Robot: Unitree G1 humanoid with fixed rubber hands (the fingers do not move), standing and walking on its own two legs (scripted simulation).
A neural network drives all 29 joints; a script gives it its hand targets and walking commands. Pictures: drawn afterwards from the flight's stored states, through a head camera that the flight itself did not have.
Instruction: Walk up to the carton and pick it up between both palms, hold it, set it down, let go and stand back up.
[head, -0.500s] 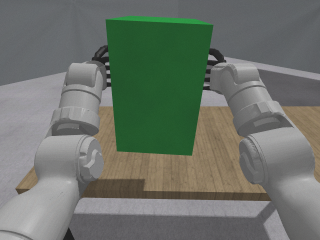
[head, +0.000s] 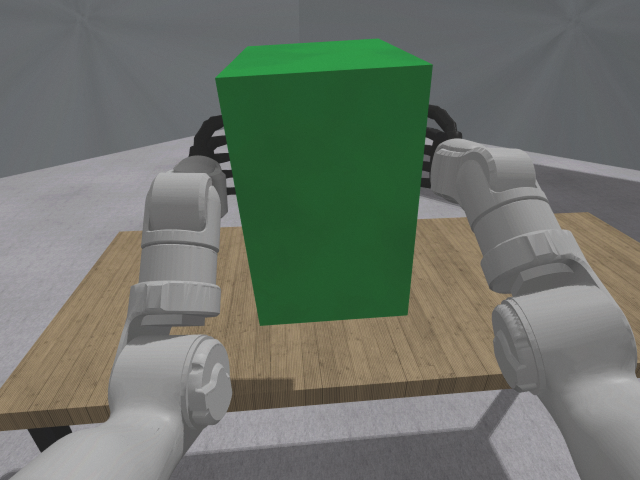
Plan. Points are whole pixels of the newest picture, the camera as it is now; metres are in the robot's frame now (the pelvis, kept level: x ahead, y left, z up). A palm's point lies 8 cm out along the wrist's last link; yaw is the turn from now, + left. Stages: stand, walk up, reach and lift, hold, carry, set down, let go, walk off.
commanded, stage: hold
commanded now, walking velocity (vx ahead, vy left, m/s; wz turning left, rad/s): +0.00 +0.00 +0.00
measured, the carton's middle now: (322, 173) +0.42 -0.02 +0.30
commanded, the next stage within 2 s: set down in 1.68 s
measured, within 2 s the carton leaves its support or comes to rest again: neither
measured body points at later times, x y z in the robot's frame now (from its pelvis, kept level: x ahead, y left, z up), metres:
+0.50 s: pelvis +0.00 -0.02 +0.00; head -0.09 +0.01 +0.44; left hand +0.39 +0.17 +0.32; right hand +0.40 -0.11 +0.33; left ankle +0.04 +0.13 -0.74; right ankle +0.01 -0.14 -0.74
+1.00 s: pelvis +0.00 +0.00 +0.00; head -0.12 -0.04 +0.43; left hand +0.37 +0.12 +0.35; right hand +0.37 -0.16 +0.34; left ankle +0.04 +0.13 -0.74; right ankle +0.01 -0.14 -0.74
